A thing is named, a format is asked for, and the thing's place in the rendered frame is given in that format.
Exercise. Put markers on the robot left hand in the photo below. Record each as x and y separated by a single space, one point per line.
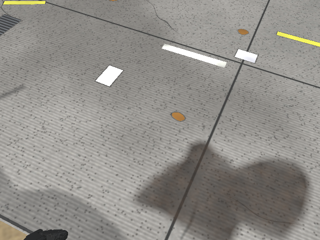
56 234

